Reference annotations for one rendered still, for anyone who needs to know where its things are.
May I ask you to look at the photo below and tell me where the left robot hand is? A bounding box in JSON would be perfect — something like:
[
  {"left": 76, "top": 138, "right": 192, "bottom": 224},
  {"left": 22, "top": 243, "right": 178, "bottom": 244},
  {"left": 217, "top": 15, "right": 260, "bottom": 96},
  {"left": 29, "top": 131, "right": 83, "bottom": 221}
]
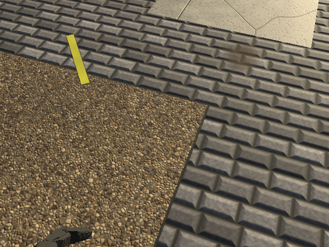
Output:
[{"left": 33, "top": 226, "right": 92, "bottom": 247}]

